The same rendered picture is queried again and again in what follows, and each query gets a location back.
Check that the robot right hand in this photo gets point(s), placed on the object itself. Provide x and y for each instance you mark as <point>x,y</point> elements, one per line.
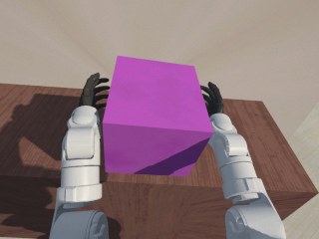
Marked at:
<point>214,103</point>

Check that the pedestal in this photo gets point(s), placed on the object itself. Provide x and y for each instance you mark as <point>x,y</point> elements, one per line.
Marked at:
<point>33,124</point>

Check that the robot right upper arm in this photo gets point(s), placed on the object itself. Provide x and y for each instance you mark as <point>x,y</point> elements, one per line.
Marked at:
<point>253,221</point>

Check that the robot left forearm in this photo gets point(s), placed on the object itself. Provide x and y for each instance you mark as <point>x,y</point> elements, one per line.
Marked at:
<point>80,160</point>

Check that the robot left upper arm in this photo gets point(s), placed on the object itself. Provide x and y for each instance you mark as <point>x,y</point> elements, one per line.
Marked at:
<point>88,224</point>

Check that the carton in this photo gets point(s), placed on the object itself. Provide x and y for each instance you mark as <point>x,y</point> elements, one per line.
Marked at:
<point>156,121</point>

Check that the robot right forearm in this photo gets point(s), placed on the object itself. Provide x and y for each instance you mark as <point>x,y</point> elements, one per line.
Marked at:
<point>240,182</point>

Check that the robot left hand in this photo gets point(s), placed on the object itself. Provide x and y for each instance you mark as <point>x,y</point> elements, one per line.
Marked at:
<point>88,96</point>

